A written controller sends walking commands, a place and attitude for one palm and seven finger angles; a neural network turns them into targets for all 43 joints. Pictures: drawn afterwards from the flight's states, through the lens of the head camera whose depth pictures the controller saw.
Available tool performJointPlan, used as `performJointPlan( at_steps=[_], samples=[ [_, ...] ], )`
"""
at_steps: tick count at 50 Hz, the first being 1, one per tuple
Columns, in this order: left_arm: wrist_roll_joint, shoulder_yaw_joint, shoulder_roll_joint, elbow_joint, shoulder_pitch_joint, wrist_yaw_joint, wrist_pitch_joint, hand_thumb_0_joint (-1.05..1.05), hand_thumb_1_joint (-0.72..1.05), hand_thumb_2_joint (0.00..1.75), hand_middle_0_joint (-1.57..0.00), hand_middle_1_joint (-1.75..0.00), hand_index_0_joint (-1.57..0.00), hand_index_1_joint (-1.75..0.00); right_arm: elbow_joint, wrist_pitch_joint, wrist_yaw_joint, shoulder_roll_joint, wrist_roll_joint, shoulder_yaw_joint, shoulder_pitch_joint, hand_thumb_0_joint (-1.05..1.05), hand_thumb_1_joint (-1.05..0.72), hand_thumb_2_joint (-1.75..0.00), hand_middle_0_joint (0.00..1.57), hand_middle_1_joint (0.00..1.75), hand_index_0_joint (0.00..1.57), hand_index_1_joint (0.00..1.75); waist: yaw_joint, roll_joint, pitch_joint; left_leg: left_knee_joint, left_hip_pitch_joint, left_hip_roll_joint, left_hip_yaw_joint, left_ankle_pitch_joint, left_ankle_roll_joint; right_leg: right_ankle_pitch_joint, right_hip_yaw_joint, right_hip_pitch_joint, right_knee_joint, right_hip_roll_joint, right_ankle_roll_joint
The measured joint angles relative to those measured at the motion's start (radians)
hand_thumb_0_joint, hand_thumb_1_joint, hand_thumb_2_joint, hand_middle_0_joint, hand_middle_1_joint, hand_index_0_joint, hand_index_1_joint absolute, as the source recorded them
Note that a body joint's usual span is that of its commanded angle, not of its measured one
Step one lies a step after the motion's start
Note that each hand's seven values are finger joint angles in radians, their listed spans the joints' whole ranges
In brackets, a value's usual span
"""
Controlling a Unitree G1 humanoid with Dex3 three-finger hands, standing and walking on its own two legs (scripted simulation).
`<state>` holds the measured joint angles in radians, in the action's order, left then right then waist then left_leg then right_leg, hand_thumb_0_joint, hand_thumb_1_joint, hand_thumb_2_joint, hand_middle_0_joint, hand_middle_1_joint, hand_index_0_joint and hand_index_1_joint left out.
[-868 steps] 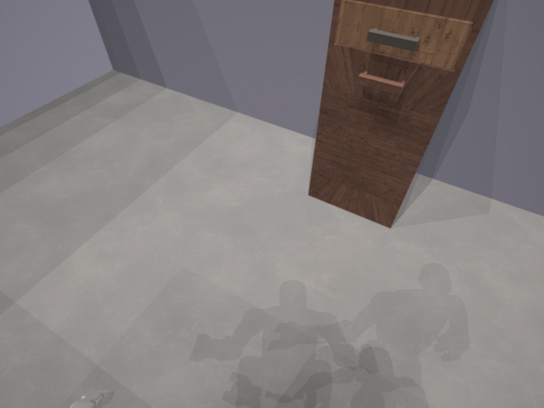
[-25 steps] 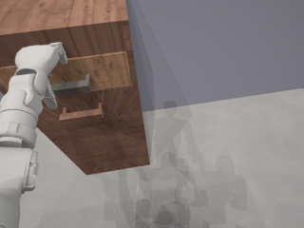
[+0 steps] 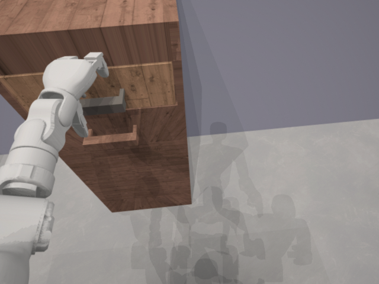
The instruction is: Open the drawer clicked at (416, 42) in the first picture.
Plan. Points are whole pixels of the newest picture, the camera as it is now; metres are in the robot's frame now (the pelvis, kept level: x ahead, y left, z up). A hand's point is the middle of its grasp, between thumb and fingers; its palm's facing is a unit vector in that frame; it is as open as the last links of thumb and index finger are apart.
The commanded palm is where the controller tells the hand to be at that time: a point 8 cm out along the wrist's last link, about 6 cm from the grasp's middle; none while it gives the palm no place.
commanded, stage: move the hooked fingers above the handle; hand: left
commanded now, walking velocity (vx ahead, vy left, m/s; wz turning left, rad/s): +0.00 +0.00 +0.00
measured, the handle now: (94, 100) +0.51 +0.24 +0.08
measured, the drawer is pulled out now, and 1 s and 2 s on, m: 0.00 0.00 0.00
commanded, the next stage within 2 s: none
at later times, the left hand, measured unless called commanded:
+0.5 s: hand (88, 102) +0.46 +0.22 +0.13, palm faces -0.07 -0.01 -1.00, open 13.8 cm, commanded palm +0.45 +0.26 +0.21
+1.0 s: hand (60, 89) +0.46 +0.26 +0.16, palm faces -0.07 +0.02 -1.00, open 13.5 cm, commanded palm +0.45 +0.27 +0.20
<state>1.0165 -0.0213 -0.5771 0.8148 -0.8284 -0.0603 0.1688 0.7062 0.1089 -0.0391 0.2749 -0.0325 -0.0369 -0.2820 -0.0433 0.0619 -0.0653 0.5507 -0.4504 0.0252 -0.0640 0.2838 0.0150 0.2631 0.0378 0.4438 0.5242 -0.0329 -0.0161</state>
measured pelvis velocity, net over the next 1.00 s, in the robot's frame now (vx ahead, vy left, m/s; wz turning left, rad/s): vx -0.01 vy -0.02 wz -0.02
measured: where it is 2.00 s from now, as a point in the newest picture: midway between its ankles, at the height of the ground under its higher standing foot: outside the picture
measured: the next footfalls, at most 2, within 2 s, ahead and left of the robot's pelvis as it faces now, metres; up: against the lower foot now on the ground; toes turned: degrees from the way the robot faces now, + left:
none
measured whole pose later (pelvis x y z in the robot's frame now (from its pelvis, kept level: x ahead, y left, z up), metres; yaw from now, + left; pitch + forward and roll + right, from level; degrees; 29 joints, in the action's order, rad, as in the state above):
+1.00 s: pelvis -0.01 -0.02 +0.00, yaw -1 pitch +9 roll +0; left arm 1.03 0.01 -0.68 1.03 -0.94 0.04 0.05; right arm 0.68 0.10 -0.10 0.27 -0.07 0.02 -0.25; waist -0.07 0.06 -0.05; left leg 0.49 -0.40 0.04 -0.08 0.24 0.00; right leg 0.24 0.03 0.41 0.50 -0.01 0.00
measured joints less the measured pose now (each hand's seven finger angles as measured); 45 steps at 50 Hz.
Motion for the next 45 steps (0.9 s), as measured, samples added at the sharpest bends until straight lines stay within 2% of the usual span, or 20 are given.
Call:
performJointPlan(
  at_steps=[4, 8, 11, 14, 17, 21, 23, 25, 28, 30, 34, 37, 41, 45],
  samples=[
    [0.009, 0.021, 0.009, 0.023, -0.005, -0.012, -0.053, 0.00, -0.48, 0.30, -0.45, -1.23, -0.35, -1.22, -0.007, 0.005, 0.005, -0.029, -0.004, 0.022, 0.029, 0.01, -0.90, -0.90, 0.20, 0.30, 0.20, 0.30, 0.000, 0.018, 0.003, -0.020, 0.019, 0.000, -0.008, -0.010, 0.000, -0.008, -0.008, -0.011, -0.010, 0.000, -0.001],
    [0.012, 0.034, -0.014, 0.072, -0.037, 0.002, -0.103, 0.00, -0.48, 0.30, -0.40, -1.22, -0.39, -1.24, -0.013, 0.008, -0.004, -0.045, -0.010, 0.041, 0.041, 0.01, -0.90, -0.90, 0.21, 0.30, 0.20, 0.30, 0.001, 0.024, 0.000, -0.039, 0.038, -0.001, -0.010, -0.020, -0.002, -0.011, -0.009, -0.025, -0.018, 0.001, 0.002],
    [0.009, 0.033, -0.040, 0.109, -0.061, 0.035, -0.132, 0.00, -0.48, 0.30, -0.37, -1.21, -0.39, -1.24, -0.018, 0.009, -0.011, -0.041, -0.014, 0.047, 0.037, 0.01, -0.90, -0.90, 0.21, 0.30, 0.20, 0.30, 0.004, 0.021, -0.005, -0.048, 0.049, 0.000, -0.008, -0.024, -0.005, -0.012, -0.008, -0.034, -0.022, 0.003, 0.004],
    [0.000, 0.000, -0.066, 0.136, -0.077, 0.086, -0.150, 0.00, -0.48, 0.30, -0.34, -1.21, -0.37, -1.23, -0.026, 0.008, -0.019, -0.023, -0.020, 0.044, 0.024, 0.01, -0.90, -0.90, 0.21, 0.30, 0.20, 0.30, 0.008, 0.014, -0.006, -0.050, 0.055, 0.001, -0.002, -0.024, -0.008, -0.010, -0.002, -0.042, -0.024, 0.004, 0.007],
    [-0.013, -0.043, -0.074, 0.117, -0.070, 0.147, -0.132, 0.00, -0.48, 0.30, -0.33, -1.20, -0.35, -1.21, -0.031, 0.008, -0.028, 0.001, -0.022, 0.030, 0.006, 0.01, -0.90, -0.90, 0.21, 0.30, 0.20, 0.30, 0.014, 0.002, 0.000, -0.045, 0.055, 0.002, 0.006, -0.022, -0.009, -0.007, 0.007, -0.047, -0.023, 0.004, 0.009],
    [-0.042, -0.078, -0.046, 0.025, -0.034, 0.190, -0.048, 0.00, -0.49, 0.30, -0.32, -1.20, -0.33, -1.21, -0.027, 0.003, -0.038, 0.028, -0.016, 0.001, -0.013, 0.01, -0.90, -0.90, 0.21, 0.30, 0.20, 0.30, 0.021, -0.015, 0.015, -0.029, 0.047, 0.001, 0.018, -0.015, -0.009, 0.000, 0.018, -0.049, -0.016, 0.002, 0.010],
    [-0.049, -0.075, -0.026, -0.029, -0.012, 0.178, 0.000, 0.00, -0.48, 0.30, -0.32, -1.20, -0.33, -1.20, -0.026, 0.001, -0.041, 0.036, -0.011, -0.012, -0.015, 0.01, -0.90, -0.90, 0.21, 0.30, 0.20, 0.30, 0.020, -0.022, 0.021, -0.019, 0.039, 0.000, 0.020, -0.010, -0.009, 0.004, 0.019, -0.043, -0.009, 0.002, 0.010],
    [-0.047, -0.060, -0.008, -0.066, 0.001, 0.138, 0.038, 0.00, -0.48, 0.30, -0.32, -1.20, -0.33, -1.20, -0.024, -0.002, -0.038, 0.041, -0.005, -0.020, -0.012, 0.01, -0.90, -0.90, 0.20, 0.30, 0.20, 0.30, 0.014, -0.025, 0.022, -0.009, 0.027, 0.000, 0.019, -0.005, -0.009, 0.007, 0.018, -0.031, -0.001, 0.001, 0.010],
    [-0.031, -0.013, 0.003, -0.074, 0.000, 0.062, 0.055, 0.00, -0.48, 0.30, -0.35, -1.22, -0.32, -1.20, -0.018, -0.007, -0.029, 0.037, 0.002, -0.021, 0.000, 0.01, -0.90, -0.90, 0.20, 0.30, 0.20, 0.30, 0.001, -0.025, 0.019, 0.001, 0.010, 0.002, 0.012, 0.000, -0.008, 0.009, 0.011, -0.011, 0.009, 0.002, 0.009],
    [-0.024, -0.008, 0.007, -0.058, 0.000, 0.012, 0.047, 0.00, -0.48, 0.30, -0.43, -1.26, -0.32, -1.20, -0.011, -0.007, -0.022, 0.031, 0.001, -0.015, 0.006, 0.01, -0.90, -0.90, 0.20, 0.30, 0.20, 0.30, 0.000, -0.018, 0.016, 0.000, 0.006, 0.004, 0.007, -0.001, -0.008, 0.006, 0.006, -0.004, 0.008, 0.004, 0.009],
    [0.006, -0.031, 0.024, -0.018, -0.010, -0.050, -0.027, 0.00, -0.48, 0.30, -0.49, -1.27, -0.32, -1.20, 0.008, -0.002, -0.009, 0.013, -0.008, 0.008, 0.028, 0.01, -0.90, -0.90, 0.20, 0.30, 0.20, 0.30, 0.001, 0.005, 0.015, -0.017, 0.014, 0.006, -0.003, -0.011, -0.008, -0.005, -0.005, -0.005, -0.004, 0.007, 0.007],
    [-0.001, -0.029, 0.031, 0.019, -0.023, -0.047, -0.076, 0.00, -0.48, 0.30, -0.49, -1.26, -0.35, -1.23, 0.015, 0.005, -0.015, -0.007, -0.018, 0.032, 0.048, 0.01, -0.90, -0.90, 0.20, 0.30, 0.20, 0.30, -0.003, 0.019, 0.019, -0.040, 0.036, 0.006, -0.012, -0.023, -0.008, -0.016, -0.013, -0.020, -0.017, 0.008, 0.007],
    [-0.004, -0.007, 0.007, 0.087, -0.051, -0.015, -0.124, 0.00, -0.48, 0.30, -0.45, -1.24, -0.38, -1.25, 0.010, 0.007, -0.036, -0.030, -0.032, 0.059, 0.064, 0.01, -0.90, -0.90, 0.20, 0.30, 0.20, 0.30, -0.015, 0.027, 0.019, -0.066, 0.065, 0.008, -0.020, -0.037, -0.011, -0.026, -0.021, -0.039, -0.032, 0.012, 0.009],
    [0.006, 0.013, -0.037, 0.149, -0.084, 0.032, -0.134, 0.00, -0.48, 0.30, -0.40, -1.22, -0.40, -1.25, -0.006, 0.001, -0.053, -0.031, -0.039, 0.071, 0.060, 0.01, -0.90, -0.90, 0.21, 0.30, 0.20, 0.30, -0.023, 0.022, 0.017, -0.075, 0.074, 0.011, -0.020, -0.044, -0.014, -0.029, -0.020, -0.045, -0.035, 0.015, 0.012]
  ],
)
